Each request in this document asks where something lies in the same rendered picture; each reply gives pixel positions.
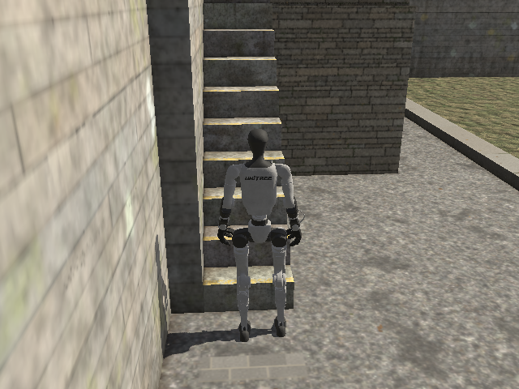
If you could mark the right robot forearm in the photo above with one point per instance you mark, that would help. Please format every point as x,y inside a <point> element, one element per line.
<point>293,216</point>

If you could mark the robot left hand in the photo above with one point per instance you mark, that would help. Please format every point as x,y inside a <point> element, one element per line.
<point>222,233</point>

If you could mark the robot left upper arm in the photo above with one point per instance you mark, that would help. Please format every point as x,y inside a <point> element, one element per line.
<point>229,187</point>

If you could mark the right robot shin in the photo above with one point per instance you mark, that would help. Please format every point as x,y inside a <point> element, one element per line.
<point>280,301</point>

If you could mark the left robot forearm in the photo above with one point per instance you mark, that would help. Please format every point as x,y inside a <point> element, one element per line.
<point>224,217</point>

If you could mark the robot right upper arm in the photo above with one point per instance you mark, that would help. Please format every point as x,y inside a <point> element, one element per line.
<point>287,185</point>

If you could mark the robot right hand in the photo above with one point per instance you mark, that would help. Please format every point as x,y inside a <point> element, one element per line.
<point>293,234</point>

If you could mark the robot left foot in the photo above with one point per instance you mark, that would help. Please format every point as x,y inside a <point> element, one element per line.
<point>244,335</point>

